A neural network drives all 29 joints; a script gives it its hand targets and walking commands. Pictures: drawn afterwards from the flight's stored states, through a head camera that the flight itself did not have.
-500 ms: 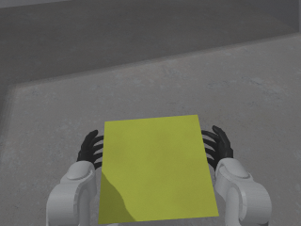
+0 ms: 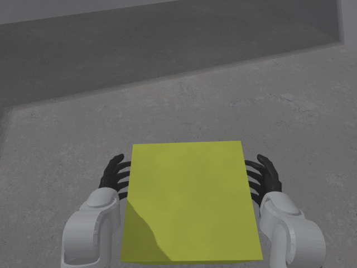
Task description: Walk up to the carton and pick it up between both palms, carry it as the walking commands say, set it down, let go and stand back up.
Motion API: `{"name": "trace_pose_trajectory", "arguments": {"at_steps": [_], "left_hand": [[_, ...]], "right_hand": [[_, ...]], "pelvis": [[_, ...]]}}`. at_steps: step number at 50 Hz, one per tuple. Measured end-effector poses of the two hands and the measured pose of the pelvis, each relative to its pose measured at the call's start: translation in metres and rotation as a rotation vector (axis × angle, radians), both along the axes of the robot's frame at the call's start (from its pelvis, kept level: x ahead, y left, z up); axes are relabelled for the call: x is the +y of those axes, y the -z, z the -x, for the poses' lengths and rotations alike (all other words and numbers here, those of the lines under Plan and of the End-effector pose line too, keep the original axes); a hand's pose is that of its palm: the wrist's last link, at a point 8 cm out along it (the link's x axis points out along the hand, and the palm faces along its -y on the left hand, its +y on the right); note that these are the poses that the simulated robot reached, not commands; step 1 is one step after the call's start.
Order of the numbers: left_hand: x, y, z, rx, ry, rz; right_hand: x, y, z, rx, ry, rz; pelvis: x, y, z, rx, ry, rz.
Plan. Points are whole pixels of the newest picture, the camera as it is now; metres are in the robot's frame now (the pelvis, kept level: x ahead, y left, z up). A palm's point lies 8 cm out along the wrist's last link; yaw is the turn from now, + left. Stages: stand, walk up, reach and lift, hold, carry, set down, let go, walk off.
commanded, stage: carry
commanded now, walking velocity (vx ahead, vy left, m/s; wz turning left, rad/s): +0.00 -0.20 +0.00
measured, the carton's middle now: (188, 210) +0.25 -0.01 +0.01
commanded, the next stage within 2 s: none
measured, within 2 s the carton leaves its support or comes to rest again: neither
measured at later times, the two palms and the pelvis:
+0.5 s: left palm (131, 248) +0.15 +0.08 +0.10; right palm (317, 234) +0.17 -0.22 +0.11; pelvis -0.07 -0.08 +0.00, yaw +1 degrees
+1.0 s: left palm out of the picture +0.12 +0.04 +0.10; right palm (352, 257) +0.13 -0.26 +0.09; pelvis -0.11 -0.11 +0.01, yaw +2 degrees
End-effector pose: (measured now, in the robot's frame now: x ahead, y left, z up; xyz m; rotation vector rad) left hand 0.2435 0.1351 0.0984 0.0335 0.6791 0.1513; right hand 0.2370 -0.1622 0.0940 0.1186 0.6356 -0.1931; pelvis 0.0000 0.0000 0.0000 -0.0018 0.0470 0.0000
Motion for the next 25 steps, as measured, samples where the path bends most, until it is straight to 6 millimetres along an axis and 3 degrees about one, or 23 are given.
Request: {"name": "trace_pose_trajectory", "arguments": {"at_steps": [5, 11, 19, 25], "left_hand": [[-0.027, 0.002, 0.021, 0.032, -0.005, -0.001], [-0.038, 0.008, 0.046, 0.006, -0.052, 0.032], [-0.039, 0.016, 0.082, 0.023, -0.111, 0.086], [-0.055, -0.001, 0.096, -0.004, -0.088, 0.047]], "right_hand": [[-0.027, 0.0, 0.018, 0.032, -0.002, -0.006], [-0.037, -0.006, 0.027, 0.005, -0.05, 0.03], [-0.038, -0.009, 0.05, 0.022, -0.106, 0.083], [-0.054, -0.012, 0.072, -0.004, -0.081, 0.04]], "pelvis": [[-0.027, -0.006, 0.019, -0.008, 0.0, -0.038], [-0.052, -0.002, 0.038, 0.005, -0.014, -0.016], [-0.069, -0.003, 0.062, 0.0, -0.024, -0.008], [-0.076, -0.005, 0.072, -0.024, -0.013, -0.011]]}}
